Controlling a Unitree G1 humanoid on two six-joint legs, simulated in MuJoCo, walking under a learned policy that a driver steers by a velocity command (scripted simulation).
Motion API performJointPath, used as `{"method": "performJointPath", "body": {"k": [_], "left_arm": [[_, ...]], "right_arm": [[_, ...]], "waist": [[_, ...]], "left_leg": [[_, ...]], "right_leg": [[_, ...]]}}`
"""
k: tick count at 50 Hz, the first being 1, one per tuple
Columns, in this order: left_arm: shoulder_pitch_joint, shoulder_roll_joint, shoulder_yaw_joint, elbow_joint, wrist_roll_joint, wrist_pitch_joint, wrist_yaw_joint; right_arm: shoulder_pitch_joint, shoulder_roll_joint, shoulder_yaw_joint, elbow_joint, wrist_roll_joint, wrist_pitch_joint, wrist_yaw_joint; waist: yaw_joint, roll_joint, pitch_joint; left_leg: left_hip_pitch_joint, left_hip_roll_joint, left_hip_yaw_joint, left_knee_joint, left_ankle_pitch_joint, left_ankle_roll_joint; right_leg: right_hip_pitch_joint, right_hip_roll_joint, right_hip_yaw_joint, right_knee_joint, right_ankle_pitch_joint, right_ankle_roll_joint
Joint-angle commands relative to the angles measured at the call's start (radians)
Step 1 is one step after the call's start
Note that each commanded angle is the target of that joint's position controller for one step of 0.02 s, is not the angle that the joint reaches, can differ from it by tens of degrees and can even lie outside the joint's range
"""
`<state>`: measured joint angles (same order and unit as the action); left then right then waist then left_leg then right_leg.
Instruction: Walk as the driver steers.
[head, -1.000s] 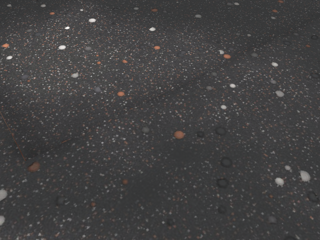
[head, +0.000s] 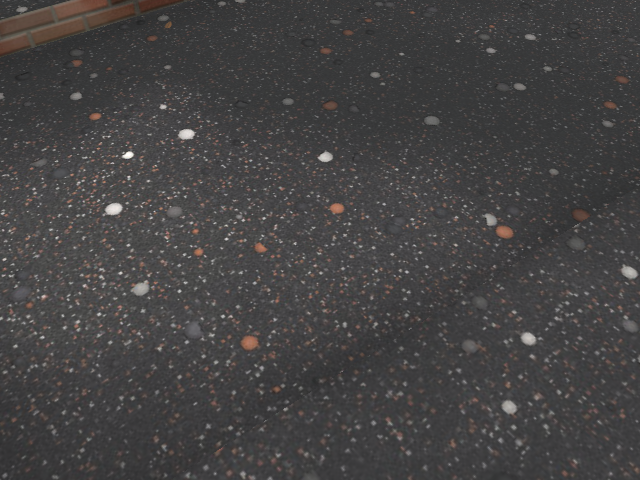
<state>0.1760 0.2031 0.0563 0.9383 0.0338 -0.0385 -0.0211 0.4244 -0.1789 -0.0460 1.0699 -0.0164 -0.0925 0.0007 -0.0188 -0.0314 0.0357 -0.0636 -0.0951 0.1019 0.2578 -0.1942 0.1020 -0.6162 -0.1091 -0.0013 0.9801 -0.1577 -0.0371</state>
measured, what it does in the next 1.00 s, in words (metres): walks ahead: right foot, then left foot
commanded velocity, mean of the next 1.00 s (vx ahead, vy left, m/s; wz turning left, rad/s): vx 0.31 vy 0.00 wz -0.13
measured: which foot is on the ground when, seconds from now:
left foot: down 0.00-0.28, up 0.30-0.72, down 0.74-1.00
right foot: up 0.00-0.24, down 0.26-0.76, up 0.78-1.00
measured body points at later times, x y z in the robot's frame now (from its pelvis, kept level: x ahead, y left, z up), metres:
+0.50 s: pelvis +0.27 -0.06 +0.00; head +0.28 -0.07 +0.45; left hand +0.26 +0.19 -0.14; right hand +0.34 -0.31 -0.15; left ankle +0.30 +0.09 -0.67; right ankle +0.27 -0.11 -0.75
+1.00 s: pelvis +0.38 -0.04 -0.01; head +0.42 -0.02 +0.44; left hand +0.52 +0.22 -0.15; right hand +0.48 -0.30 -0.12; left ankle +0.50 +0.02 -0.75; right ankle +0.35 -0.16 -0.63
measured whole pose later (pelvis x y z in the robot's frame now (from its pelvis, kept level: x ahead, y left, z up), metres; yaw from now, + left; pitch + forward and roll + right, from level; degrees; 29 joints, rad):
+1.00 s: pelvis +0.38 -0.04 -0.01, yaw -9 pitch -1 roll -1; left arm 0.19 0.29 0.09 0.84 0.02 0.10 0.02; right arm 0.14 -0.20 -0.01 0.79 -0.03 0.01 -0.05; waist 0.01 -0.03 0.08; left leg -0.37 0.04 0.16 0.45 -0.08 0.09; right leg -0.60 0.03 0.01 1.33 -0.42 0.04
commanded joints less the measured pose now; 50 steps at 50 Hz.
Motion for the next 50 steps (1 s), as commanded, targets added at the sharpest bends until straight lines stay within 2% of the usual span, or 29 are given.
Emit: {"method": "performJointPath", "body": {"k": [1,8,10,12,13,14,15,16,17,18,19,20,22,24,27,28,30,32,35,36,37,38,39,40,42,43,44,47,50], "left_arm": [[-0.063,0.023,-0.003,-0.064,-0.007,0.001,-0.006],[-0.227,0.034,-0.011,-0.132,-0.013,-0.013,-0.001],[-0.180,0.051,-0.003,-0.127,-0.014,-0.022,0.004],[0.044,0.077,0.018,-0.055,-0.010,-0.035,0.018],[0.219,0.121,0.036,-0.002,0.007,-0.046,0.028],[0.354,0.225,0.063,0.011,0.032,-0.048,0.036],[0.317,0.234,0.066,0.012,0.003,-0.031,0.023],[0.199,0.186,0.054,-0.003,-0.020,-0.024,0.019],[0.126,0.121,0.036,-0.016,-0.022,-0.027,0.014],[0.089,0.082,0.024,-0.016,-0.017,-0.034,0.014],[0.085,0.047,0.012,-0.004,-0.021,-0.042,0.019],[0.108,0.047,0.010,0.009,-0.020,-0.050,0.022],[0.175,0.060,0.011,0.037,-0.023,-0.065,0.025],[0.210,0.088,0.015,0.044,-0.024,-0.069,0.026],[0.271,0.084,0.010,0.054,-0.027,-0.066,0.024],[0.264,0.076,0.003,0.052,-0.027,-0.064,0.026],[0.279,0.072,-0.006,0.061,-0.027,-0.061,0.033],[0.324,0.060,-0.016,0.087,-0.020,-0.048,0.036],[0.240,0.104,-0.008,0.047,-0.016,-0.029,0.051],[0.205,0.126,-0.001,0.034,-0.020,-0.024,0.055],[0.169,0.138,0.004,0.015,-0.039,-0.021,0.055],[0.202,0.082,-0.008,-0.037,-0.062,-0.020,0.059],[0.376,0.013,-0.016,-0.022,-0.089,-0.004,0.066],[0.347,0.098,0.010,0.004,-0.059,0.020,0.074],[0.236,0.118,0.031,-0.029,-0.023,0.053,0.065],[0.200,0.123,0.038,-0.050,-0.014,0.075,0.060],[0.212,0.111,0.039,-0.054,-0.007,0.100,0.056],[0.197,0.102,0.043,-0.091,-0.019,0.143,0.052],[0.160,0.125,0.043,-0.130,-0.014,0.160,0.034]], "right_arm": [[0.032,-0.100,-0.008,-0.044,0.002,-0.013,-0.002],[0.128,-0.122,-0.009,-0.012,-0.009,-0.003,-0.017],[0.098,-0.135,-0.013,-0.014,-0.012,-0.001,-0.024],[0.063,-0.153,-0.018,-0.016,-0.008,0.004,-0.025],[0.054,-0.142,-0.014,-0.028,0.001,0.005,-0.022],[0.105,-0.063,0.005,-0.068,0.034,0.005,-0.011],[0.141,-0.089,-0.010,-0.062,0.028,0.006,-0.005],[0.058,-0.124,-0.022,-0.079,0.008,0.013,-0.006],[-0.014,-0.113,-0.020,-0.101,0.002,0.007,-0.001],[-0.037,-0.094,-0.020,-0.105,-0.001,0.009,0.003],[-0.035,-0.084,-0.021,-0.105,-0.016,0.022,0.007],[0.002,-0.062,-0.017,-0.096,-0.023,0.036,0.014],[-0.019,-0.057,-0.019,-0.104,-0.024,0.053,0.019],[-0.109,-0.065,-0.020,-0.137,-0.021,0.064,0.024],[-0.245,-0.073,-0.017,-0.188,-0.014,0.068,0.028],[-0.292,-0.069,-0.014,-0.203,-0.007,0.065,0.030],[-0.324,-0.027,0.004,-0.213,-0.007,0.058,0.029],[-0.301,-0.019,0.015,-0.205,-0.005,0.056,0.017],[-0.214,-0.088,0.008,-0.194,0.000,0.043,-0.006],[-0.147,-0.116,0.001,-0.179,-0.003,0.032,-0.014],[-0.063,-0.152,-0.012,-0.165,-0.008,0.013,-0.026],[0.016,-0.257,-0.033,-0.170,-0.024,0.000,-0.036],[-0.067,-0.229,-0.022,-0.219,0.013,0.019,-0.025],[-0.099,-0.189,-0.015,-0.252,0.029,0.039,-0.018],[-0.245,-0.117,0.010,-0.294,0.009,0.067,-0.036],[-0.272,-0.112,0.013,-0.298,0.001,0.076,-0.047],[-0.272,-0.117,0.013,-0.305,-0.008,0.084,-0.053],[-0.296,-0.129,0.012,-0.337,-0.019,0.091,-0.057],[-0.312,-0.146,0.005,-0.359,-0.019,0.090,-0.049]], "waist": [[0.008,0.082,0.064],[-0.035,0.098,0.084],[0.001,0.104,0.065],[0.099,0.099,-0.047],[0.162,0.069,-0.145],[0.165,-0.102,-0.291],[0.132,-0.154,-0.338],[0.085,-0.049,-0.171],[0.070,0.003,-0.063],[0.036,0.015,-0.007],[0.005,0.005,0.016],[-0.012,-0.033,0.004],[-0.022,-0.015,0.016],[-0.015,-0.010,0.044],[0.014,-0.019,0.065],[0.017,-0.012,0.085],[0.030,-0.023,0.056],[0.038,-0.078,0.003],[-0.003,-0.110,-0.022],[-0.040,-0.103,-0.040],[-0.096,-0.041,-0.076],[-0.078,0.132,-0.235],[-0.001,0.247,-0.431],[-0.015,0.126,-0.395],[0.029,0.090,-0.170],[0.049,0.125,-0.103],[0.055,0.140,-0.089],[0.066,0.127,-0.123],[0.063,0.182,-0.133]], "left_leg": [[-0.042,0.258,-0.164,-0.131,0.349,0.097],[0.160,0.313,-0.149,-0.072,0.499,0.104],[0.180,0.321,-0.127,0.007,0.682,0.086],[0.155,0.288,-0.087,0.257,0.858,0.053],[0.005,0.248,-0.061,0.475,0.684,0.031],[-0.308,0.126,0.000,0.848,0.192,-0.015],[-0.489,0.013,-0.103,1.051,-0.331,-0.016],[-0.566,0.091,-0.160,1.085,-0.254,-0.008],[-0.565,0.127,-0.156,1.039,-0.175,-0.009],[-0.529,0.160,-0.153,0.969,-0.124,-0.011],[-0.477,0.182,-0.151,0.914,-0.091,-0.018],[-0.437,0.185,-0.143,0.890,-0.081,-0.030],[-0.455,0.190,-0.127,0.857,-0.051,-0.047],[-0.532,0.207,-0.109,0.789,0.021,-0.063],[-0.595,0.208,-0.080,0.640,0.128,-0.078],[-0.576,0.195,-0.062,0.565,0.158,-0.080],[-0.442,0.123,0.001,0.443,0.214,-0.080],[-0.334,0.072,0.008,0.440,0.242,-0.077],[-0.264,0.039,-0.032,0.378,0.142,-0.055],[-0.212,0.051,-0.060,0.282,0.156,-0.045],[-0.095,0.111,-0.102,0.096,0.407,-0.033],[0.198,0.383,-0.289,0.234,1.106,0.036],[0.339,0.596,-0.448,0.311,1.521,0.214],[0.192,0.563,-0.391,0.243,1.372,0.241],[-0.033,0.456,-0.271,0.132,0.899,0.205],[-0.129,0.413,-0.208,0.097,0.757,0.175],[-0.191,0.393,-0.171,0.081,0.692,0.167],[-0.255,0.394,-0.131,0.053,0.522,0.191],[-0.272,0.383,-0.131,-0.048,-0.079,0.136]], "right_leg": [[-0.031,0.006,-0.046,-0.141,0.102,0.017],[-0.022,0.059,-0.083,-0.364,0.081,-0.033],[0.078,0.094,-0.096,-0.414,0.013,-0.066],[0.349,0.159,-0.122,-0.497,0.010,-0.104],[0.601,0.091,-0.047,-0.518,0.022,-0.139],[0.895,-0.204,0.356,-0.564,-0.109,-0.232],[0.918,-0.318,0.688,-0.707,-0.126,-0.310],[0.780,-0.274,0.550,-0.721,-0.216,-0.279],[0.632,-0.234,0.429,-0.762,-0.180,-0.250],[0.533,-0.182,0.335,-0.798,-0.129,-0.207],[0.462,-0.127,0.254,-0.821,-0.063,-0.162],[0.437,-0.122,0.218,-0.827,-0.006,-0.163],[0.431,-0.103,0.171,-0.835,0.102,-0.169],[0.448,-0.090,0.138,-0.863,0.121,-0.167],[0.488,-0.066,0.093,-0.872,0.219,-0.150],[0.484,-0.049,0.055,-0.845,0.407,-0.132],[0.465,0.003,-0.047,-0.755,0.773,-0.081],[0.471,0.016,-0.053,-0.676,0.898,-0.054],[0.523,0.004,0.014,-0.528,0.968,-0.077],[0.549,0.000,0.048,-0.434,0.937,-0.079],[0.529,0.031,0.052,-0.268,0.733,-0.059],[0.338,0.103,0.011,0.037,0.163,-0.026],[0.208,0.226,0.020,0.292,-0.556,0.000],[0.183,0.198,0.071,0.367,-0.516,0.014],[0.099,0.147,0.043,0.398,-0.413,0.045],[0.094,0.130,0.044,0.376,-0.360,0.057],[0.118,0.138,0.025,0.399,-0.328,0.068],[0.116,0.148,0.007,0.450,-0.285,0.086],[0.090,0.122,-0.022,0.324,-0.208,0.082]]}}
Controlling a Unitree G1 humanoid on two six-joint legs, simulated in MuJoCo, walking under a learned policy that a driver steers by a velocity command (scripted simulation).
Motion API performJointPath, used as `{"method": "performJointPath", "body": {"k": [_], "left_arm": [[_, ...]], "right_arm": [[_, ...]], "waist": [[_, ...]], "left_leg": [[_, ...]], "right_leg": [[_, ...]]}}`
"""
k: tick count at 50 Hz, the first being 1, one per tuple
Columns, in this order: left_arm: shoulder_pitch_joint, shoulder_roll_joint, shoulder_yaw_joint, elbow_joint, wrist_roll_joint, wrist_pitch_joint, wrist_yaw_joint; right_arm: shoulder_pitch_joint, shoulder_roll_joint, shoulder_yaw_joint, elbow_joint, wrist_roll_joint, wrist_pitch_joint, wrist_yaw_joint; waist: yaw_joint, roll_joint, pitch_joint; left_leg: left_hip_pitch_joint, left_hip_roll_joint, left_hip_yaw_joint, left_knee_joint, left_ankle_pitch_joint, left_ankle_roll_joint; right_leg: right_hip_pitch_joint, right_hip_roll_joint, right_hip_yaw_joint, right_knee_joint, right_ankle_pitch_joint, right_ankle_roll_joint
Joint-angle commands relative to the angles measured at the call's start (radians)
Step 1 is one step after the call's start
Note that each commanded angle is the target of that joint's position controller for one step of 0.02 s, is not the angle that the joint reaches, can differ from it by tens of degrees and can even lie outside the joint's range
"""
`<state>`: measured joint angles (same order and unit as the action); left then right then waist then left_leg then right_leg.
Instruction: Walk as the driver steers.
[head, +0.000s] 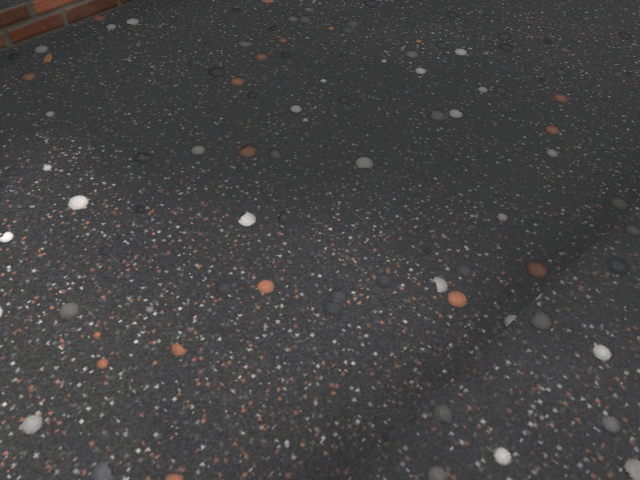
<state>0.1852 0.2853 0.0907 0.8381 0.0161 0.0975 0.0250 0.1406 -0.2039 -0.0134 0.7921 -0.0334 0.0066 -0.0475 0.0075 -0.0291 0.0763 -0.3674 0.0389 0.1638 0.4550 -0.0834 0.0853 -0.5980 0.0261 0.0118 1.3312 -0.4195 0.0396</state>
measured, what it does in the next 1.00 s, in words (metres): walks ahead, turning right: right foot, then left foot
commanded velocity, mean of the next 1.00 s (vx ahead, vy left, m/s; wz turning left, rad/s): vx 0.39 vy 0.00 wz -0.35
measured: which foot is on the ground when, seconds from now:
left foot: down 0.00-0.20, up 0.22-0.64, down 0.66-1.00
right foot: up 0.00-0.18, down 0.20-0.66, up 0.68-1.00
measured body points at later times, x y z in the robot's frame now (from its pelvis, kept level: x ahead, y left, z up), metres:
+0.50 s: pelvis +0.04 -0.05 +0.02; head +0.04 -0.08 +0.47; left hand +0.10 +0.23 -0.09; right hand +0.13 -0.34 -0.10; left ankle +0.18 +0.07 -0.67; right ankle -0.07 -0.10 -0.73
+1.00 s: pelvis +0.29 -0.10 +0.01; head +0.31 -0.10 +0.46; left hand +0.54 +0.05 -0.10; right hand +0.16 -0.33 -0.12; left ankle +0.23 +0.00 -0.73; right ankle +0.38 -0.29 -0.66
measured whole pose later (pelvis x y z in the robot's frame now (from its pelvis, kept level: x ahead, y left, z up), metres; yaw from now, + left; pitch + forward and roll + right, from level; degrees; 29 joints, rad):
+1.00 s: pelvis +0.29 -0.10 +0.01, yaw -20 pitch +1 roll +1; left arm 0.10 0.26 0.02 0.75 0.04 -0.03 -0.04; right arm 0.48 -0.21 -0.02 0.90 0.00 -0.09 0.02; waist -0.05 -0.06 0.02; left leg 0.03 -0.07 0.04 0.19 -0.24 0.06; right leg -0.71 -0.09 0.00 0.88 -0.02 -0.03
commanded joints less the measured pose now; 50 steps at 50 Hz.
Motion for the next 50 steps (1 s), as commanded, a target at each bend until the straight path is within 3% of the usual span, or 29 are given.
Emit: {"method": "performJointPath", "body": {"k": [1,5,7,8,9,10,11,12,13,14,15,17,20,24,28,30,31,32,33,34,35,36,37,38,40,43,46,50], "left_arm": [[0.145,0.049,0.006,-0.045,0.005,0.025,-0.025],[0.144,0.066,-0.007,-0.078,-0.002,0.017,-0.081],[0.186,0.093,-0.003,-0.078,-0.006,0.012,-0.097],[0.228,0.078,-0.008,-0.066,-0.007,0.008,-0.101],[0.292,0.046,-0.017,-0.033,-0.002,0.001,-0.099],[0.336,0.025,-0.022,0.001,0.008,-0.016,-0.082],[0.293,0.043,-0.040,-0.042,0.019,-0.034,-0.065],[0.265,0.202,0.007,-0.085,0.008,-0.040,-0.029],[0.184,0.214,0.013,-0.097,0.007,-0.047,0.001],[0.134,0.199,0.007,-0.106,0.003,-0.066,0.008],[0.120,0.191,0.006,-0.111,0.007,-0.084,-0.003],[0.167,0.137,-0.005,-0.100,-0.004,-0.123,-0.022],[0.267,0.121,-0.002,-0.072,-0.010,-0.142,-0.033],[0.323,0.107,-0.002,-0.054,-0.005,-0.151,-0.023],[0.356,0.118,-0.005,-0.032,0.003,-0.158,-0.014],[0.329,0.134,-0.003,-0.032,0.001,-0.159,-0.008],[0.297,0.139,-0.003,-0.037,0.000,-0.160,-0.006],[0.265,0.150,-0.003,-0.040,-0.002,-0.162,-0.005],[0.236,0.140,-0.009,-0.042,-0.010,-0.166,-0.009],[0.243,0.067,-0.032,-0.081,-0.025,-0.169,-0.015],[0.311,0.048,-0.035,-0.086,-0.027,-0.171,-0.022],[0.245,0.109,-0.024,-0.068,0.003,-0.165,-0.018],[0.177,0.103,-0.027,-0.073,-0.001,-0.170,-0.028],[0.137,0.085,-0.033,-0.078,-0.002,-0.171,-0.034],[0.144,0.074,-0.037,-0.070,0.012,-0.153,-0.045],[0.080,0.059,-0.044,-0.090,0.020,-0.139,-0.055],[-0.031,0.039,-0.054,-0.127,0.032,-0.137,-0.064],[-0.206,-0.005,-0.078,-0.177,0.020,-0.139,-0.074]], "right_arm": [[-0.035,-0.136,-0.033,-0.088,-0.001,-0.009,0.001],[-0.039,-0.223,-0.071,-0.102,-0.002,0.001,0.010],[-0.025,-0.236,-0.083,-0.105,-0.005,0.019,0.020],[-0.040,-0.232,-0.086,-0.109,0.000,0.032,0.026],[-0.072,-0.210,-0.086,-0.115,0.009,0.046,0.032],[-0.078,-0.157,-0.077,-0.113,0.024,0.054,0.045],[-0.042,-0.024,-0.036,-0.123,0.031,0.057,0.058],[-0.173,-0.107,-0.053,-0.216,0.011,0.044,0.066],[-0.183,-0.166,-0.067,-0.221,0.011,0.019,0.076],[-0.146,-0.181,-0.074,-0.192,0.001,0.001,0.085],[-0.101,-0.190,-0.080,-0.152,-0.012,-0.004,0.087],[-0.061,-0.184,-0.086,-0.119,-0.019,0.004,0.088],[-0.098,-0.148,-0.076,-0.127,-0.007,0.009,0.091],[-0.170,-0.116,-0.059,-0.146,-0.005,-0.002,0.098],[-0.219,-0.119,-0.047,-0.179,-0.001,-0.023,0.100],[-0.163,-0.133,-0.048,-0.179,0.004,-0.034,0.094],[-0.093,-0.146,-0.054,-0.161,0.011,-0.040,0.082],[0.020,-0.149,-0.060,-0.129,0.013,-0.048,0.069],[0.166,-0.173,-0.070,-0.092,0.008,-0.062,0.054],[0.337,-0.262,-0.087,-0.078,-0.010,-0.073,0.037],[0.383,-0.349,-0.109,-0.044,-0.011,-0.069,0.044],[0.314,-0.255,-0.089,-0.041,0.008,-0.063,0.054],[0.238,-0.194,-0.074,-0.058,0.011,-0.067,0.059],[0.198,-0.154,-0.061,-0.058,0.004,-0.075,0.063],[0.192,-0.117,-0.043,-0.037,0.010,-0.095,0.063],[0.254,-0.138,-0.044,0.013,0.028,-0.121,0.069],[0.306,-0.136,-0.038,0.043,0.039,-0.119,0.069],[0.336,-0.140,-0.033,0.063,0.041,-0.113,0.062]], "waist": [[0.039,0.204,-0.175],[0.035,0.232,-0.187],[0.042,0.208,-0.177],[0.064,0.174,-0.148],[0.097,0.093,-0.079],[0.115,-0.111,0.022],[0.063,-0.253,0.065],[0.089,-0.212,0.113],[0.041,-0.152,0.161],[0.005,-0.115,0.124],[-0.011,-0.079,0.079],[-0.006,-0.029,0.010],[0.030,-0.047,-0.003],[0.079,-0.085,0.006],[0.110,-0.115,0.014],[0.081,-0.121,0.003],[0.048,-0.101,-0.020],[-0.013,-0.077,-0.061],[-0.089,-0.024,-0.145],[-0.146,0.120,-0.316],[-0.101,0.322,-0.323],[-0.075,0.149,-0.163],[-0.056,0.058,-0.067],[-0.039,0.033,-0.034],[-0.003,0.090,-0.037],[0.003,0.114,-0.033],[-0.009,0.101,-0.020],[-0.049,0.112,0.011]], "left_leg": [[0.030,0.245,-0.190,-0.273,-0.327,0.124],[-0.032,0.254,-0.132,-0.358,-0.556,0.046],[-0.020,0.277,-0.125,-0.359,-0.576,0.017],[-0.031,0.266,-0.095,-0.323,-0.557,-0.010],[-0.080,0.216,-0.027,-0.198,-0.517,-0.051],[-0.224,0.119,0.057,0.091,-0.537,-0.086],[-0.458,0.022,0.028,0.437,-0.541,-0.118],[-0.557,-0.011,-0.127,0.440,-0.369,-0.141],[-0.526,0.020,-0.177,0.470,-0.222,-0.153],[-0.461,0.010,-0.180,0.480,-0.119,-0.157],[-0.427,0.003,-0.171,0.495,-0.080,-0.159],[-0.395,-0.004,-0.162,0.521,-0.041,-0.144],[-0.437,-0.009,-0.160,0.477,-0.017,-0.135],[-0.368,-0.030,-0.128,0.313,-0.011,-0.153],[-0.295,-0.042,-0.104,0.184,-0.100,-0.117],[-0.203,-0.051,-0.104,0.127,-0.152,-0.076],[-0.094,-0.076,-0.091,0.087,-0.167,-0.056],[0.057,-0.106,-0.081,0.026,-0.136,-0.034],[0.273,-0.067,-0.119,-0.028,-0.078,-0.006],[0.552,0.200,-0.453,-0.093,-0.363,0.067],[0.671,0.371,-0.914,-0.208,-0.442,0.162],[0.553,0.346,-0.890,-0.220,-0.487,0.164],[0.432,0.308,-0.721,-0.223,-0.388,0.156],[0.361,0.262,-0.611,-0.242,-0.228,0.136],[0.297,0.196,-0.472,-0.273,-0.030,0.108],[0.303,0.175,-0.360,-0.294,0.249,0.125],[0.316,0.140,-0.265,-0.307,0.405,0.116],[0.288,0.107,-0.203,-0.321,0.394,0.094]], "right_leg": [[0.084,-0.022,-0.050,-0.110,0.059,0.001],[0.352,-0.010,-0.123,-0.467,-0.060,-0.065],[0.446,0.004,-0.165,-0.593,-0.103,-0.119],[0.496,-0.001,-0.177,-0.713,-0.060,-0.149],[0.546,-0.001,-0.164,-0.900,-0.011,-0.184],[0.560,-0.055,0.004,-1.065,-0.123,-0.205],[0.515,-0.280,0.394,-1.083,-0.353,-0.228],[0.336,-0.393,0.666,-1.302,-0.639,-0.323],[0.281,-0.375,0.637,-1.358,-0.596,-0.313],[0.301,-0.314,0.529,-1.336,-0.407,-0.277],[0.354,-0.261,0.446,-1.294,-0.257,-0.257],[0.447,-0.216,0.366,-1.256,-0.126,-0.246],[0.571,-0.200,0.344,-1.235,-0.019,-0.256],[0.605,-0.171,0.282,-1.202,0.150,-0.261],[0.650,-0.193,0.275,-1.113,0.419,-0.266],[0.649,-0.213,0.284,-1.060,0.564,-0.251],[0.623,-0.212,0.276,-1.020,0.668,-0.240],[0.592,-0.190,0.251,-0.910,0.826,-0.223],[0.516,-0.136,0.184,-0.706,0.853,-0.198],[0.309,-0.063,0.130,-0.388,0.532,-0.162],[0.008,0.115,0.080,-0.175,-0.081,-0.133],[-0.093,0.054,0.150,-0.065,-0.044,-0.154],[-0.094,0.009,0.143,-0.081,0.054,-0.154],[-0.072,-0.025,0.125,-0.121,0.111,-0.148],[-0.034,-0.068,0.089,-0.174,0.148,-0.121],[-0.090,-0.082,0.033,-0.196,0.204,-0.089],[-0.147,-0.108,-0.011,-0.300,0.346,-0.068],[-0.070,-0.095,-0.075,-0.572,0.497,-0.072]]}}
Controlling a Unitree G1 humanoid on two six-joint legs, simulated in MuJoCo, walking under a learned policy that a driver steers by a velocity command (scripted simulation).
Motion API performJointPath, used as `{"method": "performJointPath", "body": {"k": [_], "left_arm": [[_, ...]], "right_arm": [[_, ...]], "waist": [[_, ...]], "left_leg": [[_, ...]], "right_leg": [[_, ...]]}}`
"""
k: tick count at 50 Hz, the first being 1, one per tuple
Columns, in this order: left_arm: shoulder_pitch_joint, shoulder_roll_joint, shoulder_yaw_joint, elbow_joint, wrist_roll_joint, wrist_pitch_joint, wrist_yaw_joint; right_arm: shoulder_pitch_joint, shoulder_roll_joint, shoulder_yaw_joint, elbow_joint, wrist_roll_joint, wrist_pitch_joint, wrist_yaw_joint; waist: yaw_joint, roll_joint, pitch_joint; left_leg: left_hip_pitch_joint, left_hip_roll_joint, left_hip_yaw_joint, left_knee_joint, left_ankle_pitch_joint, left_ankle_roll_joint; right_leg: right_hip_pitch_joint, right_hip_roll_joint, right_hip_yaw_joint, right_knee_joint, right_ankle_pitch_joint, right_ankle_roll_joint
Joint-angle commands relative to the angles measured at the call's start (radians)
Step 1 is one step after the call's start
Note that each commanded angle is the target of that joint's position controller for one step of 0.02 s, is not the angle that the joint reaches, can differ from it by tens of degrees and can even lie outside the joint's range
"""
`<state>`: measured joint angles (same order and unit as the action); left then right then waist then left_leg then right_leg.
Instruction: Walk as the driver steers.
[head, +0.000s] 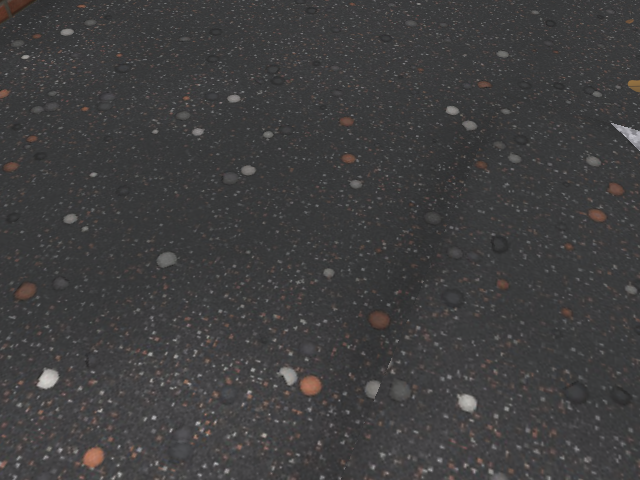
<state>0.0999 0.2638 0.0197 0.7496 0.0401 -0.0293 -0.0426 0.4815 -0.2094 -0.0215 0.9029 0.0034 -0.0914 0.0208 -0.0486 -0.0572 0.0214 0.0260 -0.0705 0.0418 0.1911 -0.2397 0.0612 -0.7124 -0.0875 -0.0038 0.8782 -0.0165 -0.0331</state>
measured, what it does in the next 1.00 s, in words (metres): goes down, turning left: right foot, then left foot 0.15 m lower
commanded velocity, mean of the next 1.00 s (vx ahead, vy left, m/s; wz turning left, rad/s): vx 0.24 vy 0.00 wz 0.23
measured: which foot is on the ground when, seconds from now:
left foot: down 0.00-0.18, up 0.20-0.90, down 0.92-1.00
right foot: up 0.00-0.16, down 0.18-0.92, up 0.94-1.00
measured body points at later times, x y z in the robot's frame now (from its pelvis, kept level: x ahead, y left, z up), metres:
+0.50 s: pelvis +0.25 -0.07 -0.01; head +0.29 -0.08 +0.44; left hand +0.28 +0.20 -0.13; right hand +0.38 -0.33 -0.14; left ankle +0.30 +0.04 -0.68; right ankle +0.27 -0.12 -0.74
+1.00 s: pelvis +0.34 +0.01 -0.15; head +0.36 +0.03 +0.30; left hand +0.24 +0.25 -0.29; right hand +0.59 -0.16 -0.25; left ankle +0.35 +0.12 -0.90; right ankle +0.28 -0.14 -0.66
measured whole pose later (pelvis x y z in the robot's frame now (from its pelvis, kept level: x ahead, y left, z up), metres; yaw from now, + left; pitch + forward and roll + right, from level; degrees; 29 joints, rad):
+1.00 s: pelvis +0.34 +0.01 -0.15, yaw +15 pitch -1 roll -2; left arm 0.41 0.23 0.05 0.86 -0.03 0.03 0.07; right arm 0.11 -0.22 -0.05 0.76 -0.02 0.00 0.04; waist 0.11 0.01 0.06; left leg -0.24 0.03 0.05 0.43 -0.17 0.04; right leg -0.55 -0.04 -0.04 1.76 -0.91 -0.05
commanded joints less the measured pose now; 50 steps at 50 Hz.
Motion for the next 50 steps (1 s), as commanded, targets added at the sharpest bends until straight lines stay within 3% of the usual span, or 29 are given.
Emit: {"method": "performJointPath", "body": {"k": [1,4,6,8,9,10,11,12,13,14,16,18,19,20,21,23,25,31,34,37,40,42,44,45,46,47,48,49,50], "left_arm": [[-0.154,0.018,-0.010,-0.097,-0.006,-0.013,-0.008],[-0.209,0.043,-0.006,-0.114,-0.007,-0.015,-0.005],[-0.190,0.059,0.001,-0.110,-0.002,-0.018,0.001],[-0.029,0.091,0.019,-0.060,0.001,-0.026,0.015],[0.139,0.122,0.035,-0.004,0.007,-0.034,0.025],[0.288,0.198,0.057,0.019,0.035,-0.042,0.042],[0.311,0.240,0.073,0.021,0.025,-0.037,0.044],[0.287,0.174,0.061,0.028,-0.023,-0.031,0.040],[0.200,0.130,0.049,0.030,-0.023,-0.036,0.044],[0.167,0.080,0.036,0.032,-0.017,-0.047,0.042],[0.140,0.058,0.032,0.044,-0.028,-0.058,0.058],[0.122,0.067,0.035,0.037,-0.022,-0.072,0.057],[0.121,0.074,0.036,0.042,-0.020,-0.075,0.054],[0.117,0.092,0.043,0.041,-0.013,-0.078,0.056],[0.127,0.086,0.042,0.039,-0.021,-0.076,0.057],[0.118,0.064,0.036,0.038,-0.026,-0.069,0.066],[0.199,0.099,0.049,0.054,-0.038,-0.074,0.086],[0.276,0.114,0.062,0.033,-0.016,-0.039,0.104],[0.293,0.118,0.069,0.016,-0.006,-0.032,0.103],[0.302,0.102,0.072,0.009,-0.002,-0.031,0.109],[0.342,0.070,0.065,0.012,0.003,-0.007,0.120],[0.310,0.081,0.067,0.001,0.002,0.008,0.120],[0.290,0.083,0.064,-0.001,-0.007,0.030,0.116],[0.271,0.070,0.057,0.004,-0.018,0.041,0.113],[0.266,0.042,0.043,0.016,-0.041,0.047,0.110],[0.348,-0.001,0.037,0.039,-0.065,0.051,0.105],[0.375,-0.004,0.038,0.039,-0.106,0.056,0.109],[0.313,0.008,0.035,0.036,-0.101,0.049,0.115],[0.236,0.006,0.035,0.021,-0.065,0.043,0.129]], "right_arm": [[0.008,-0.147,-0.026,-0.041,0.003,-0.014,-0.010],[0.031,-0.177,-0.033,-0.017,-0.006,-0.007,-0.019],[0.025,-0.192,-0.037,-0.005,-0.011,0.001,-0.025],[0.017,-0.222,-0.044,0.004,-0.016,0.015,-0.026],[0.017,-0.223,-0.043,0.002,-0.018,0.022,-0.028],[0.042,-0.156,-0.024,-0.037,-0.004,0.021,-0.022],[0.149,-0.074,-0.006,-0.051,0.015,0.025,-0.017],[0.057,-0.179,-0.036,-0.049,-0.011,0.031,-0.027],[-0.012,-0.162,-0.035,-0.069,-0.004,0.025,-0.023],[-0.046,-0.142,-0.030,-0.062,-0.008,0.026,-0.022],[-0.008,-0.124,-0.030,-0.059,-0.039,0.067,-0.015],[0.008,-0.108,-0.033,-0.067,-0.041,0.098,-0.007],[-0.020,-0.117,-0.044,-0.080,-0.030,0.105,-0.005],[-0.048,-0.126,-0.048,-0.097,-0.039,0.116,-0.005],[-0.069,-0.136,-0.053,-0.114,-0.042,0.125,-0.005],[-0.119,-0.099,-0.044,-0.151,-0.038,0.130,0.007],[-0.171,-0.147,-0.066,-0.179,-0.050,0.145,0.006],[-0.302,-0.158,-0.086,-0.258,-0.058,0.174,0.016],[-0.364,-0.146,-0.088,-0.297,-0.052,0.179,0.024],[-0.421,-0.132,-0.086,-0.329,-0.042,0.177,0.040],[-0.479,-0.089,-0.068,-0.333,-0.025,0.160,0.044],[-0.426,-0.086,-0.067,-0.300,-0.002,0.146,0.037],[-0.327,-0.101,-0.071,-0.244,0.007,0.129,0.021],[-0.219,-0.105,-0.075,-0.186,-0.002,0.117,0.015],[-0.082,-0.115,-0.081,-0.114,-0.031,0.097,0.013],[-0.003,-0.192,-0.092,-0.076,-0.070,0.069,0.017],[0.090,-0.239,-0.088,-0.066,-0.044,0.059,0.029],[0.049,-0.262,-0.094,-0.084,-0.008,0.084,0.016],[-0.066,-0.262,-0.087,-0.116,-0.003,0.106,0.001]], "waist": [[-0.002,0.143,0.073],[-0.010,0.136,0.092],[0.010,0.139,0.078],[0.083,0.148,-0.023],[0.149,0.133,-0.114],[0.179,0.040,-0.252],[0.138,-0.175,-0.426],[0.143,-0.044,-0.351],[0.106,-0.032,-0.181],[0.090,0.011,-0.091],[0.036,-0.015,-0.072],[0.011,0.012,-0.098],[-0.007,0.031,-0.075],[-0.005,0.000,-0.074],[-0.005,0.002,-0.072],[-0.017,-0.022,-0.047],[0.017,-0.023,-0.059],[0.081,0.026,-0.005],[0.110,0.019,0.018],[0.140,0.004,0.030],[0.201,0.011,0.022],[0.191,-0.021,0.022],[0.149,-0.009,0.026],[0.091,0.046,0.006],[0.021,0.129,-0.038],[-0.005,0.360,-0.136],[-0.045,0.348,-0.319],[-0.063,0.217,-0.341],[-0.022,0.141,-0.277]], "left_leg": [[-0.085,0.227,-0.087,-0.067,0.521,0.119],[0.028,0.275,-0.099,-0.064,0.494,0.119],[0.079,0.291,-0.080,0.003,0.622,0.103],[0.085,0.280,-0.049,0.235,0.861,0.077],[0.011,0.248,-0.025,0.432,0.832,0.060],[-0.264,0.196,-0.007,0.731,0.507,0.036],[-0.544,0.017,-0.004,1.067,-0.324,-0.001],[-0.596,0.051,-0.116,1.066,-0.255,0.016],[-0.606,0.092,-0.118,1.019,-0.171,0.018],[-0.559,0.121,-0.121,0.960,-0.135,0.016],[-0.443,0.125,-0.090,0.947,-0.143,-0.020],[-0.394,0.093,-0.048,0.993,-0.106,-0.036],[-0.407,0.086,-0.049,0.941,-0.007,-0.037],[-0.426,0.081,-0.043,0.964,0.052,-0.031],[-0.454,0.082,-0.045,0.957,0.095,-0.032],[-0.430,0.063,0.000,0.822,0.275,-0.035],[-0.565,0.084,-0.081,0.840,0.299,-0.038],[-0.741,0.087,-0.123,0.869,0.224,-0.052],[-0.766,0.097,-0.109,0.807,0.210,-0.068],[-0.716,0.117,-0.094,0.600,0.361,-0.089],[-0.556,0.072,-0.029,0.397,0.451,-0.086],[-0.462,0.075,-0.034,0.309,0.482,-0.063],[-0.312,0.101,-0.047,0.202,0.529,-0.041],[-0.173,0.109,-0.025,0.090,0.630,-0.031],[0.037,0.117,0.038,0.005,0.802,-0.026],[0.313,0.280,-0.038,0.197,1.488,0.021],[0.506,0.504,-0.182,0.492,1.819,0.133],[0.443,0.568,-0.233,0.436,1.608,0.188],[0.317,0.562,-0.211,0.353,1.266,0.211]], "right_leg": [[0.057,0.021,-0.066,-0.170,0.107,-0.006],[0.074,0.034,-0.059,-0.285,0.063,-0.036],[0.148,0.066,-0.071,-0.339,-0.031,-0.064],[0.370,0.131,-0.093,-0.381,-0.122,-0.102],[0.579,0.130,-0.078,-0.397,-0.112,-0.136],[0.903,-0.082,0.148,-0.364,-0.155,-0.202],[1.110,-0.337,0.561,-0.440,-0.130,-0.328],[1.000,-0.288,0.560,-0.511,-0.117,-0.277],[0.841,-0.257,0.409,-0.557,-0.076,-0.243],[0.713,-0.222,0.298,-0.583,0.144,-0.201],[0.569,-0.195,0.167,-0.619,0.394,-0.191],[0.518,-0.185,0.048,-0.602,0.605,-0.223],[0.482,-0.141,-0.023,-0.604,0.568,-0.200],[0.484,-0.162,-0.032,-0.587,0.597,-0.198],[0.488,-0.167,-0.049,-0.572,0.613,-0.197],[0.419,-0.099,-0.136,-0.544,0.487,-0.158],[0.548,-0.185,-0.055,-0.510,0.438,-0.181],[0.636,-0.273,-0.014,-0.403,0.282,-0.211],[0.648,-0.279,-0.021,-0.341,0.212,-0.193],[0.627,-0.268,-0.053,-0.232,0.050,-0.132],[0.523,-0.220,-0.080,-0.110,-0.099,-0.091],[0.464,-0.227,-0.051,-0.041,-0.121,-0.095],[0.391,-0.225,-0.008,0.051,-0.117,-0.099],[0.347,-0.190,-0.037,0.164,-0.143,-0.095],[0.262,-0.119,-0.106,0.341,-0.235,-0.089],[0.024,0.034,-0.185,0.741,-0.939,-0.053],[-0.170,0.094,-0.006,1.080,-1.139,-0.028],[-0.279,0.130,0.101,1.226,-1.062,-0.032],[-0.352,0.137,0.085,1.300,-0.897,-0.028]]}}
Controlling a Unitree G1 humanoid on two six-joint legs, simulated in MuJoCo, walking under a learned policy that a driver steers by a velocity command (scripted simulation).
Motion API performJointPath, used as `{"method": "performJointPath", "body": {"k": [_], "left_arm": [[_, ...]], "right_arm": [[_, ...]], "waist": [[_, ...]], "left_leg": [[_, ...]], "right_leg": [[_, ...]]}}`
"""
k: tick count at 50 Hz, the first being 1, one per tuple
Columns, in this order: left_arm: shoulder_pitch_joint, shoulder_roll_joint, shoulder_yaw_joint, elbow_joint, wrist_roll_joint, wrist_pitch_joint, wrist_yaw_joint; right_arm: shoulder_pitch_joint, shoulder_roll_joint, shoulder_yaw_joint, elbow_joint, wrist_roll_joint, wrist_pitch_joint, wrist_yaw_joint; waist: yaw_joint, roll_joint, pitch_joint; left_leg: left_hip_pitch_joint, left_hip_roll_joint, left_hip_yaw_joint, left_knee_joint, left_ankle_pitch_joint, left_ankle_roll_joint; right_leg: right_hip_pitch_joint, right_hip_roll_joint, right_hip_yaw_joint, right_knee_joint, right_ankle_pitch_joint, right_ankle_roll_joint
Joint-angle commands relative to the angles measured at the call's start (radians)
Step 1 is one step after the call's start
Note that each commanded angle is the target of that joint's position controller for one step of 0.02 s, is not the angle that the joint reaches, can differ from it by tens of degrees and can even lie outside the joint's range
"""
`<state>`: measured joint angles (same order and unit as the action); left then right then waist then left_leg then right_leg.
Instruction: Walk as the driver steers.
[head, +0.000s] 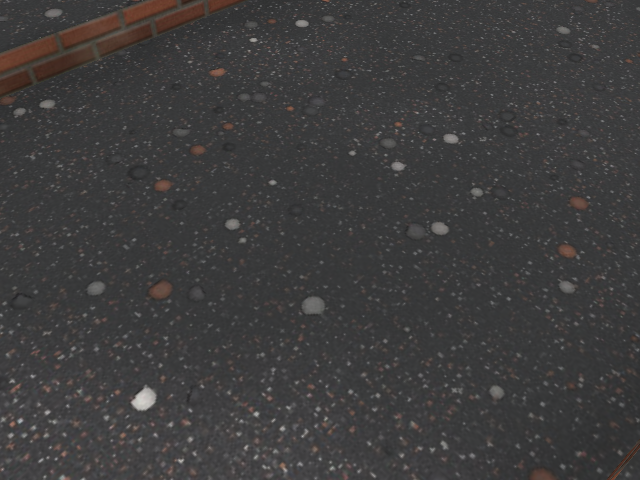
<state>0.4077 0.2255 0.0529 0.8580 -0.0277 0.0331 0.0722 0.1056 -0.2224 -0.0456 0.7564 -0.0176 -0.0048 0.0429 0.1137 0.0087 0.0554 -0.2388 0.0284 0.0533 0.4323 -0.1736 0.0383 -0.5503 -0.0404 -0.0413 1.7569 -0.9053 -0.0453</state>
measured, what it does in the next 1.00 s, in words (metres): steps to the right, turning right: right foot 0.15 m higher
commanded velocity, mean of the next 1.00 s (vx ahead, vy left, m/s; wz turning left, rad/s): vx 0.08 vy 0.00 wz -0.48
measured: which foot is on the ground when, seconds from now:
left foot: down 0.00-0.40, up 0.42-1.00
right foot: up 0.00-0.40, down 0.42-1.00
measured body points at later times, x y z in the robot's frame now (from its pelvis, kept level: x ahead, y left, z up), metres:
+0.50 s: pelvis +0.00 -0.09 +0.02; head -0.02 -0.11 +0.47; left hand +0.21 +0.10 -0.05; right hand +0.01 -0.38 -0.11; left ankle +0.04 +0.09 -0.65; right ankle -0.03 -0.16 -0.59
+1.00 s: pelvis +0.11 -0.14 +0.12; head +0.12 -0.17 +0.57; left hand +0.29 +0.10 +0.02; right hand +0.14 -0.46 +0.03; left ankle +0.24 -0.05 -0.56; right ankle -0.03 -0.16 -0.59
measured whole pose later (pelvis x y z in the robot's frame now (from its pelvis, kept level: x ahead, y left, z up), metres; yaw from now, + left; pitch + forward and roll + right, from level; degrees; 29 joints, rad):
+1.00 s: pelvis +0.11 -0.14 +0.12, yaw -34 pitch +4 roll +0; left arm 0.43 0.27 0.07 0.76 0.03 -0.03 0.04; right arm 0.12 -0.31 -0.05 0.63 -0.05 0.03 0.04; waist 0.05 0.05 -0.03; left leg -0.63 -0.03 -0.09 0.94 -0.09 -0.05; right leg -0.19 0.17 0.24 0.65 -0.49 -0.10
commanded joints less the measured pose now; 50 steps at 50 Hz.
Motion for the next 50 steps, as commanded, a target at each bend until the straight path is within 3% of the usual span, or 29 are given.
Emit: {"method": "performJointPath", "body": {"k": [1,2,3,5,7,8,10,12,14,16,17,19,20,21,22,23,24,25,26,27,28,29,31,33,37,40,44,47,50], "left_arm": [[-0.109,0.046,0.001,-0.097,0.038,-0.023,0.023],[-0.125,0.035,-0.005,-0.122,0.071,-0.005,0.022],[-0.174,0.053,0.004,-0.121,0.088,0.022,0.014],[-0.206,0.019,0.002,-0.157,0.074,0.060,-0.007],[-0.211,-0.014,-0.002,-0.194,0.071,0.080,-0.022],[-0.206,-0.014,0.000,-0.205,0.078,0.084,-0.026],[-0.211,0.000,0.007,-0.231,0.083,0.083,-0.025],[-0.298,-0.014,0.000,-0.282,0.074,0.082,-0.037],[-0.360,-0.035,-0.017,-0.332,0.069,0.079,-0.057],[-0.388,-0.052,-0.039,-0.369,0.057,0.067,-0.080],[-0.373,-0.050,-0.046,-0.386,0.048,0.061,-0.080],[-0.259,-0.009,-0.040,-0.380,0.030,0.058,-0.081],[-0.122,0.028,-0.027,-0.337,0.017,0.049,-0.083],[0.013,0.126,0.009,-0.289,0.014,0.025,-0.086],[0.156,0.339,0.069,-0.316,0.012,0.027,-0.056],[0.081,0.321,0.053,-0.281,-0.021,0.002,-0.034],[-0.044,0.286,0.033,-0.293,0.011,-0.008,-0.004],[-0.158,0.245,0.025,-0.285,0.044,-0.005,0.001],[-0.265,0.195,0.015,-0.297,0.051,-0.003,-0.015],[-0.337,0.139,0.001,-0.306,0.047,-0.001,-0.042],[-0.324,0.102,-0.010,-0.297,0.029,-0.014,-0.060],[-0.300,0.102,-0.007,-0.273,0.023,-0.022,-0.069],[-0.229,0.148,0.016,-0.236,0.032,-0.029,-0.062],[-0.128,0.158,0.026,-0.196,0.036,-0.029,-0.041],[-0.005,0.159,0.039,-0.161,0.039,-0.021,-0.011],[0.029,0.169,0.048,-0.158,0.041,-0.022,-0.012],[0.053,0.198,0.057,-0.158,0.055,-0.048,-0.027],[0.070,0.198,0.056,-0.142,0.061,-0.070,-0.028],[0.072,0.202,0.057,-0.127,0.064,-0.087,-0.024]], "right_arm": [[0.227,-0.210,-0.047,0.009,0.011,0.027,-0.042],[0.136,-0.190,-0.038,-0.007,0.012,0.028,-0.069],[0.125,-0.138,-0.018,0.011,0.013,0.030,-0.079],[0.155,-0.117,-0.001,0.040,-0.008,0.015,-0.084],[0.181,-0.144,-0.007,0.061,-0.016,-0.008,-0.088],[0.178,-0.170,-0.015,0.064,-0.021,-0.023,-0.087],[0.166,-0.175,-0.019,0.054,-0.017,-0.040,-0.084],[0.229,-0.139,-0.012,0.058,-0.007,-0.034,-0.092],[0.255,-0.163,-0.020,0.052,-0.010,-0.028,-0.103],[0.238,-0.204,-0.033,0.034,-0.017,-0.028,-0.106],[0.226,-0.234,-0.043,0.017,-0.018,-0.029,-0.104],[0.216,-0.255,-0.054,-0.014,0.005,-0.019,-0.084],[0.243,-0.244,-0.056,-0.013,0.003,0.000,-0.075],[0.260,-0.196,-0.052,-0.015,-0.025,0.026,-0.071],[-0.032,-0.163,-0.041,-0.233,-0.027,0.036,-0.032],[-0.180,-0.156,-0.043,-0.276,-0.049,0.017,0.010],[-0.095,-0.127,-0.033,-0.277,-0.024,0.006,0.018],[0.020,-0.107,-0.021,-0.238,-0.018,-0.007,-0.006],[0.100,-0.111,-0.023,-0.204,-0.030,0.000,-0.040],[0.173,-0.137,-0.030,-0.154,-0.042,0.031,-0.067],[0.215,-0.144,-0.037,-0.151,-0.030,0.058,-0.079],[0.233,-0.138,-0.035,-0.149,-0.021,0.073,-0.082],[0.194,-0.124,-0.028,-0.161,-0.020,0.080,-0.076],[0.120,-0.114,-0.022,-0.188,-0.032,0.075,-0.062],[0.004,-0.100,-0.010,-0.224,-0.032,0.060,-0.034],[-0.042,-0.107,-0.007,-0.233,-0.030,0.051,-0.028],[-0.082,-0.139,-0.015,-0.232,-0.031,0.031,-0.013],[-0.102,-0.166,-0.027,-0.222,-0.027,0.016,-0.005],[-0.130,-0.164,-0.030,-0.225,-0.025,0.005,0.007]], "waist": [[-0.147,0.022,-0.267],[-0.104,0.067,-0.203],[-0.098,0.052,-0.107],[-0.082,0.066,-0.032],[-0.064,0.082,-0.036],[-0.051,0.092,-0.046],[-0.035,0.062,-0.075],[-0.078,0.075,-0.059],[-0.103,0.122,-0.057],[-0.108,0.161,-0.076],[-0.110,0.182,-0.087],[-0.100,0.229,-0.109],[-0.055,0.169,-0.134],[0.027,-0.099,-0.087],[0.181,-0.563,-0.094],[0.143,-0.311,0.087],[0.004,-0.200,0.110],[-0.110,-0.181,0.103],[-0.180,-0.183,0.081],[-0.216,-0.175,0.048],[-0.237,-0.182,0.012],[-0.246,-0.156,-0.026],[-0.219,-0.095,-0.080],[-0.164,-0.063,-0.098],[-0.085,-0.074,-0.113],[-0.060,-0.080,-0.112],[-0.050,-0.088,-0.076],[-0.042,-0.102,-0.035],[-0.031,-0.102,-0.009]], "left_leg": [[0.491,0.468,-0.209,0.040,0.894,0.261],[0.320,0.513,-0.244,-0.099,0.456,0.297],[0.152,0.461,-0.206,-0.167,0.269,0.271],[-0.008,0.390,-0.150,-0.182,0.183,0.234],[-0.030,0.361,-0.107,-0.194,0.196,0.212],[-0.030,0.369,-0.107,-0.204,0.267,0.220],[0.008,0.361,-0.068,-0.214,0.245,0.204],[0.097,0.335,-0.035,-0.218,0.111,0.185],[0.132,0.328,-0.005,-0.249,0.056,0.168],[0.109,0.318,0.062,-0.286,0.053,0.133],[0.053,0.326,0.100,-0.325,-0.004,0.125],[-0.093,0.317,0.130,-0.336,-0.149,0.127],[-0.176,0.301,0.139,-0.243,-0.223,0.108],[-0.325,0.204,0.219,0.205,-0.189,0.040],[-0.824,-0.027,0.039,0.618,-0.648,-0.057],[-0.874,-0.046,-0.296,0.779,-0.502,-0.028],[-0.809,-0.039,-0.296,0.830,-0.366,-0.011],[-0.724,-0.021,-0.212,0.855,-0.287,-0.024],[-0.628,-0.020,-0.165,0.874,-0.208,-0.045],[-0.506,-0.039,-0.098,0.931,-0.119,-0.063],[-0.407,-0.048,-0.079,0.970,-0.074,-0.069],[-0.380,-0.057,-0.067,0.986,-0.034,-0.070],[-0.398,-0.068,-0.061,0.975,0.028,-0.063],[-0.483,-0.064,-0.079,0.907,0.074,-0.060],[-0.605,-0.063,-0.102,0.731,0.088,-0.081],[-0.621,-0.069,-0.117,0.666,0.066,-0.091],[-0.659,-0.062,-0.161,0.597,0.052,-0.090],[-0.689,-0.035,-0.179,0.519,0.063,-0.090],[-0.675,-0.014,-0.190,0.448,0.095,-0.078]], "right_leg": [[-0.566,0.085,0.079,0.465,0.122,-0.003],[-0.555,0.052,0.032,0.440,0.214,0.032],[-0.503,0.041,0.026,0.418,0.269,0.045],[-0.460,0.060,0.027,0.405,0.318,0.038],[-0.464,0.069,0.035,0.414,0.339,0.033],[-0.455,0.078,0.051,0.480,0.371,0.030],[-0.457,0.069,0.052,0.483,0.385,0.033],[-0.534,0.045,0.035,0.366,0.331,0.035],[-0.511,0.005,0.014,0.197,0.290,0.029],[-0.356,-0.041,-0.014,-0.076,0.204,-0.006],[-0.227,-0.030,-0.038,-0.184,0.094,-0.034],[0.071,0.033,-0.089,-0.402,-0.010,-0.089],[0.249,0.087,-0.090,-0.537,0.124,-0.120],[0.348,0.083,0.179,-0.857,0.134,-0.177],[0.404,-0.258,1.117,-1.376,-0.208,-0.320],[0.262,-0.318,1.279,-1.588,0.071,-0.336],[0.167,-0.288,1.167,-1.500,0.246,-0.306],[0.096,-0.239,0.948,-1.373,0.383,-0.261],[0.010,-0.174,0.731,-1.230,0.558,-0.219],[-0.097,-0.114,0.518,-1.187,0.714,-0.178],[-0.135,-0.096,0.434,-1.131,1.018,-0.171],[-0.111,-0.079,0.376,-1.112,1.119,-0.165],[0.004,-0.057,0.361,-1.128,1.039,-0.163],[0.172,-0.060,0.392,-1.145,0.995,-0.178],[0.463,-0.072,0.436,-1.189,1.051,-0.198],[0.536,-0.084,0.480,-1.192,1.145,-0.227],[0.553,-0.087,0.615,-1.260,0.855,-0.273],[0.581,-0.086,0.636,-1.265,0.819,-0.279],[0.565,-0.071,0.635,-1.243,0.807,-0.263]]}}
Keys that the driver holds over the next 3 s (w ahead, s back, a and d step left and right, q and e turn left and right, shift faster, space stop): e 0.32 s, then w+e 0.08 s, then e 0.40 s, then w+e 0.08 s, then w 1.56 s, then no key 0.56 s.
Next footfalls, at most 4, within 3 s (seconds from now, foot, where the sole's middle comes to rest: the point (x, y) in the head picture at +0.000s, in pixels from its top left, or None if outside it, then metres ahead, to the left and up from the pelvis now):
0.42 right None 0.01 -0.17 -0.63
1.26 left None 0.48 -0.12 -0.78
1.72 right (550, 445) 0.62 -0.41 -0.78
2.20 left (520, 301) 0.98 -0.38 -0.78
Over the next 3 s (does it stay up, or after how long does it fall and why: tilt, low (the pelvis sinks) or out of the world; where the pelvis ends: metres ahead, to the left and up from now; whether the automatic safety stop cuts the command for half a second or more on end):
stays up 1.06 -0.51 -0.01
